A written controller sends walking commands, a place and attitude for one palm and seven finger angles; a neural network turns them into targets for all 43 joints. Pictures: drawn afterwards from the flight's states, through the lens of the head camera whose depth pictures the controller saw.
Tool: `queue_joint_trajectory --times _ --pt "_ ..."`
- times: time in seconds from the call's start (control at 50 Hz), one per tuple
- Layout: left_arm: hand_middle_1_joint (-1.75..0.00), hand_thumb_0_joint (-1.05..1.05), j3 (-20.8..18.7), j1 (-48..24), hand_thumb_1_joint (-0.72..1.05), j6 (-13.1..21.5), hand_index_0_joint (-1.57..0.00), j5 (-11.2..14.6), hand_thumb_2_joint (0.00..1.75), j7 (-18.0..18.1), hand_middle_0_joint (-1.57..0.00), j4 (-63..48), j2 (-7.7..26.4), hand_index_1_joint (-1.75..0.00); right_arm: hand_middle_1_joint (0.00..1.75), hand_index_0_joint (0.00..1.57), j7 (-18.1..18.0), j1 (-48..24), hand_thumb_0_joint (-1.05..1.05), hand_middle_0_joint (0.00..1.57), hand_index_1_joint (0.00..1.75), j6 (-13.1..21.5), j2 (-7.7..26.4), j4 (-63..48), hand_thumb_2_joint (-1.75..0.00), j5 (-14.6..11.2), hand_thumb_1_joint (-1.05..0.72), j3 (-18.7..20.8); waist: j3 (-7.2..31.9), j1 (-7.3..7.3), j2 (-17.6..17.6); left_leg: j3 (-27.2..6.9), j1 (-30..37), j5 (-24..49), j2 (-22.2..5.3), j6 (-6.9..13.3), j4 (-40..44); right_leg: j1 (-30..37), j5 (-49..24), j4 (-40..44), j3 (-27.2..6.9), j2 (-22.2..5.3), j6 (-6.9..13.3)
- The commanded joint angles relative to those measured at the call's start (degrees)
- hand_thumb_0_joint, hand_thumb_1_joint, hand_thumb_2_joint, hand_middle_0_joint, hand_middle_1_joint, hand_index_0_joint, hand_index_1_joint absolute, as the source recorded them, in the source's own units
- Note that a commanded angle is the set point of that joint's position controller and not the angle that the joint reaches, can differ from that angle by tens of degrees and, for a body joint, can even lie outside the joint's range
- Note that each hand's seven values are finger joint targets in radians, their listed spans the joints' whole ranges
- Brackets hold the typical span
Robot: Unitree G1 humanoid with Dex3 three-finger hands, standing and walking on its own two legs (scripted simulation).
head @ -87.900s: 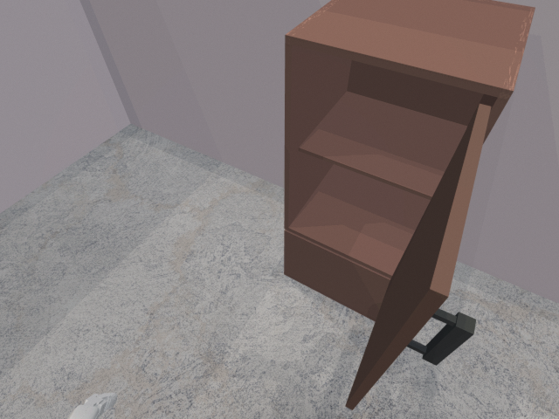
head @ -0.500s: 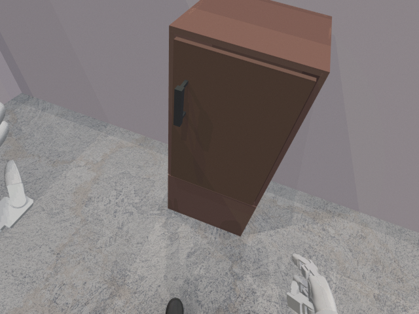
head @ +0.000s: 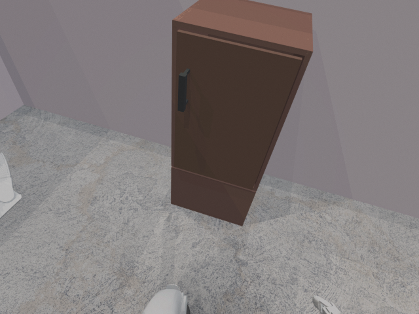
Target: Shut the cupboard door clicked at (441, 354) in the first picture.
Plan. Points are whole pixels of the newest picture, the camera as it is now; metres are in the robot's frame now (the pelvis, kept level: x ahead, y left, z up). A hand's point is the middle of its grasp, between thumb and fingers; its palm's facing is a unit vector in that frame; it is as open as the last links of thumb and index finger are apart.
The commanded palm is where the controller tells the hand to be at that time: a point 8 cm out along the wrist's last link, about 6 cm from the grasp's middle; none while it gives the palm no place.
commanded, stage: stop stepping back and stand still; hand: left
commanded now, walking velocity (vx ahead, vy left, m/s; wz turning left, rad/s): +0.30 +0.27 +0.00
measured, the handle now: (184, 90) +0.78 +0.06 +0.03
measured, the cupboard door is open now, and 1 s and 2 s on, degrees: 0 0 0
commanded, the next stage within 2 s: let the arm hang, fingers relaxed in 1.08 s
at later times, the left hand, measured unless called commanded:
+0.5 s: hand out of the picture +0.18 +0.31 +0.22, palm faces +0.32 -0.82 -0.47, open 7.5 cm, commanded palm +0.13 +0.36 +0.21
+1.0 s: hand out of the picture +0.24 +0.29 +0.20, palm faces +0.31 -0.80 -0.52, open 7.5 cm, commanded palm +0.17 +0.34 +0.21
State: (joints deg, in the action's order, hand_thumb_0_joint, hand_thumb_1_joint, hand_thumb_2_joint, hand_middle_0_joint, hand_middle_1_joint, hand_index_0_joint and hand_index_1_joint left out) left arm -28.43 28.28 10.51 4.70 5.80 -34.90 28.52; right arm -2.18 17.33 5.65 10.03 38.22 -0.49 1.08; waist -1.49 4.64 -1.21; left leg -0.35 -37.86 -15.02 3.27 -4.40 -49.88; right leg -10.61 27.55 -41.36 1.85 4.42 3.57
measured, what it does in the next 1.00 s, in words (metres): steps on the spot: left foot, then right foot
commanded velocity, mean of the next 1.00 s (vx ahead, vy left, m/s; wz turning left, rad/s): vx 0.07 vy -0.05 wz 0.00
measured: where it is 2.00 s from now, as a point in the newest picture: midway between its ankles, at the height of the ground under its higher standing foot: outside the picture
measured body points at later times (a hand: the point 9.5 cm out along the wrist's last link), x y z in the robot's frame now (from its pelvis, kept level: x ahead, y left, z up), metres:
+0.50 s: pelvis -0.03 +0.07 +0.05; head -0.04 +0.10 +0.50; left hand +0.16 +0.36 +0.24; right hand +0.11 -0.15 -0.02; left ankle +0.04 +0.14 -0.70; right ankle -0.04 -0.02 -0.67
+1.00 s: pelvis +0.00 +0.06 +0.03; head +0.00 +0.05 +0.48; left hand +0.21 +0.33 +0.23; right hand +0.12 -0.20 -0.07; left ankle +0.04 +0.18 -0.70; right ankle -0.07 -0.01 -0.70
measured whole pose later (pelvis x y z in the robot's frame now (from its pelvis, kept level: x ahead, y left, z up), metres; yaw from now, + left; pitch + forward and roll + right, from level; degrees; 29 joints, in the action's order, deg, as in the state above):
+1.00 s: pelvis +0.00 +0.06 +0.03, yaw -6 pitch +0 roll +1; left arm -25.0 32.2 11.2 2.8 9.1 -26.2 25.8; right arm -3.7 12.9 2.9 11.7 35.7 -1.0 0.6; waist 0.2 2.3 0.3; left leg 3.3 -17.4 -14.0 -1.8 -0.6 -31.2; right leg -8.7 21.6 -30.0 2.3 2.7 3.4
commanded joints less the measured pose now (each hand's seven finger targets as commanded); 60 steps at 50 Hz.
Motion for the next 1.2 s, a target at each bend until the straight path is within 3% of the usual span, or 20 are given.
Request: queue_joint_trajectory --times 0.0,0.04,0.08,0.12,0.16,0.18,0.22,0.3,0.48,0.54,0.6,0.62,0.66,0.74,0.82,0.9,1.08,1.14,1.16,1.18 --pt "-0.3 0.0 -9.49 -0.06 0.9 4.28 -0.2 -1.01 0.9 2.51 -0.2 -8.96 9.51 -0.3 0.3 0.2 -0.6 -7.57 0.0 0.2 0.3 1.44 6.11 -9.18 -0.9 0.18 -0.9 1.47 -1.66 -2.65 -3.01 -5.95 1.01 -5.49 -8.06 2.97 -15.16 -16.03 11.49 28.09 -20.26 -19.99 7.87" --pt "-0.3 0.0 -5.24 -5.68 0.9 4.96 -0.2 -2.87 0.9 4.02 -0.2 -1.18 7.45 -0.3 0.3 0.2 -2.09 -7.31 0.0 0.2 0.3 3.34 8.27 -7.25 -0.9 0.31 -0.9 1.74 -3.79 -3.6 0.42 -2.25 11.31 -9.15 -8.16 5.21 6.27 -13.56 0.53 23.3 -18.28 -19.47 5.5" --pt "-0.3 0.0 -0.69 -10.26 0.9 4.17 -0.2 -3.46 0.9 4.57 -0.2 3.14 4.85 -0.3 0.3 0.2 -3.17 -5.19 0.0 0.2 0.3 5.21 9.59 -5.81 -0.9 0.22 -0.9 2.07 -2.01 -2.4 3.75 1.23 23.5 -6.88 -4.69 6.41 24.18 -11.21 -5.02 12.84 -10.95 -14.06 1.1" --pt "-0.3 0.0 0.36 -15.2 0.9 4.57 -0.2 -3.9 0.9 4.91 -0.2 -1.74 6.03 -0.3 0.3 0.2 -3.46 -6.4 0.0 0.2 0.3 5.4 11.17 -9.1 -0.9 -0.25 -0.9 2.11 2.37 -3.58 16.88 -16.27 30.17 -3.8 -16.14 11.52 29.96 -17.0 -7.1 -2.0 -1.74 -4.32 -3.81" --pt "-0.3 0.0 0.45 -14.52 0.9 4.37 -0.2 -3.13 0.9 4.27 -0.2 -2.9 5.91 -0.3 0.3 0.2 -3.09 -6.38 0.0 0.2 0.3 6.15 8.83 -7.57 -0.9 0.53 -0.9 1.3 3.09 -2.15 10.87 -29.09 24.77 -22.65 -21.1 11.15 41.27 -18.87 1.24 -15.26 -2.98 -3.14 -4.29" --pt "-0.3 0.0 0.52 -15.84 0.9 4.77 -0.2 -2.95 0.9 3.88 -0.2 -7.13 6.52 -0.3 0.3 0.2 -2.59 -7.25 0.0 0.2 0.3 6.67 8.53 -7.67 -0.9 0.52 -0.9 1.42 4.2 -2.62 6.64 -30.18 26.91 -23.47 -21.71 9.95 41.82 -21.14 -0.76 -17.66 -4.67 -3.57 -3.94" --pt "-0.3 0.0 1.93 -9.39 0.9 4.09 -0.2 -3.24 0.9 3.72 -0.2 -9.47 4.04 -0.3 0.3 0.2 -1.59 -9.09 0.0 0.2 0.3 6.62 8.1 -8.45 -0.9 0.56 -0.9 1.2 5.03 -3.61 4.93 -23.36 28.49 -20.54 -20.44 7.89 41.76 -21.68 -5.43 -17.16 -4.9 -4.55 -3.71" --pt "-0.3 0.0 -0.06 -0.69 0.9 2.5 -0.2 -3.6 0.9 3.92 -0.2 -11.06 4.94 -0.3 0.3 0.2 -1.2 -10.22 0.0 0.2 0.3 3.97 6.99 -10.02 -0.9 1.24 -0.9 0.3 4.14 -4.5 15.69 -9.6 23.38 -21.2 -16.09 2.69 45.41 -14.56 -10.39 -10.21 0.8 -2.28 -3.4" --pt "-0.3 0.0 -1.4 1.37 0.9 -0.85 -0.2 -1.83 0.9 4.5 -0.2 -3.56 6.48 -0.3 0.3 0.2 -3.25 -9.36 0.0 0.2 0.3 0.04 7.04 -12.02 -0.9 1.07 -0.9 0.12 6.42 -3.85 13.09 -4.13 24.27 -18.13 -15.06 3.71 42.32 0.41 -6.86 14.59 5.64 0.41 -2.21" --pt "-0.3 0.0 -1.75 1.51 0.9 -1.55 -0.2 -1.71 0.9 4.35 -0.2 -2.8 7.43 -0.3 0.3 0.2 -2.8 -9.02 0.0 0.2 0.3 -0.66 7.46 -11.96 -0.9 1.11 -0.9 0.29 7.24 -3.32 6.19 -3.32 15.58 -14.16 -11.7 3.78 32.44 9.27 -8.49 21.57 -1.83 -5.0 0.47" --pt "-0.3 0.0 -2.07 -2.95 0.9 -0.63 -0.2 -1.66 0.9 4.76 -0.2 -4.93 7.44 -0.3 0.3 0.2 -1.79 -9.23 0.0 0.2 0.3 -0.83 7.61 -10.96 -0.9 1.07 -0.9 0.94 5.96 -3.59 -4.78 -0.52 13.66 -4.59 -6.57 3.06 11.99 -0.22 1.44 28.12 -21.09 -19.43 7.6" --pt "-0.3 0.0 -0.77 -1.75 0.9 -0.59 -0.2 -1.7 0.9 4.94 -0.2 -3.02 5.6 -0.3 0.3 0.2 -1.56 -9.78 0.0 0.2 0.3 -0.64 8.01 -10.93 -0.9 -0.03 -0.9 1.4 2.51 -4.26 -8.73 -0.88 11.18 -4.43 -6.18 3.63 6.41 -1.94 -1.57 29.28 -23.45 -20.54 8.27" --pt "-0.3 0.0 -1.18 -4.23 0.9 0.99 -0.2 -2.22 0.9 5.57 -0.2 -4.61 6.16 -0.3 0.3 0.2 -1.52 -10.27 0.0 0.2 0.3 -0.11 8.39 -10.55 -0.9 -0.35 -0.9 1.13 1.44 -4.17 -4.06 -1.0 7.83 -6.03 -6.7 3.6 5.1 2.96 -20.8 24.39 -19.24 -20.97 8.94" --pt "-0.3 0.0 -2.99 -3.74 0.9 3.01 -0.2 -2.61 0.9 6.2 -0.2 -4.08 7.43 -0.3 0.3 0.2 -2.59 -9.49 0.0 0.2 0.3 0.45 7.63 -9.39 -0.9 0.2 -0.9 0.76 3.58 -4.09 2.87 1.97 19.25 5.76 -5.57 4.64 18.13 2.65 -36.72 15.9 -10.07 -15.9 2.77" --pt "-0.3 0.0 -4.57 1.89 0.9 3.79 -0.2 -2.17 0.9 5.17 -0.2 -2.8 7.49 -0.3 0.3 0.2 -2.71 -9.09 0.0 0.2 0.3 0.33 8.32 -10.3 -0.9 -0.14 -0.9 1.22 5.96 -4.34 7.03 -3.75 27.05 26.57 -10.39 7.01 21.87 -0.29 -33.32 11.76 -4.69 -8.24 -3.55" --pt "-0.3 0.0 -4.34 3.91 0.9 4.53 -0.2 -1.81 0.9 4.62 -0.2 -1.66 6.63 -0.3 0.3 0.2 -2.18 -8.52 0.0 0.2 0.3 0.31 8.28 -10.44 -0.9 -0.61 -0.9 1.38 9.23 -4.11 2.03 -1.86 24.15 26.9 -9.59 5.92 19.36 5.28 -38.93 14.37 -5.99 -9.35 -3.51" --pt "-0.3 0.0 -4.39 4.13 0.9 3.08 -0.2 -1.02 0.9 4.45 -0.2 -1.58 7.59 -0.3 0.3 0.2 -2.47 -9.06 0.0 0.2 0.3 -0.36 8.46 -11.47 -0.9 -0.58 -0.9 0.94 9.61 -4.12 2.65 -1.1 25.9 20.94 -8.96 5.58 20.97 2.19 -34.66 17.06 -6.86 -9.66 -3.16" --pt "-0.3 0.0 -2.6 2.41 0.9 2.71 -0.2 -1.12 0.9 4.36 -0.2 -0.93 6.15 -0.3 0.3 0.2 -2.64 -8.94 0.0 0.2 0.3 -0.55 8.16 -11.48 -0.9 -0.5 -0.9 0.65 8.33 -4.03 2.36 -1.47 25.69 18.13 -8.75 5.69 21.72 1.32 -31.03 18.45 -7.06 -9.48 -2.94" --pt "-0.3 0.0 23.55 -2.06 0.9 -5.83 -0.2 -5.84 0.9 -3.89 -0.2 38.52 -3.81 -0.3 0.3 0.2 2.47 -13.98 0.0 0.2 0.3 2.9 18.32 -2.61 -0.9 -0.79 -0.9 2.46 3.87 -2.76 4.08 -2.48 22.66 26.23 -10.12 5.97 13.75 -4.62 -39.45 10.4 -2.02 -13.57 -1.12" --pt "-0.3 0.0 22.63 -2.5 0.9 -10.0 -0.2 -6.02 0.9 -5.0 -0.2 40.38 -6.04 -0.3 0.3 0.2 2.39 -8.94 0.0 0.2 0.3 1.08 16.31 -0.42 -0.9 0.23 -0.9 3.58 7.43 -3.14 3.0 -2.07 24.81 22.58 -10.18 5.93 15.83 -4.81 -34.35 12.27 -5.36 -12.29 -0.54"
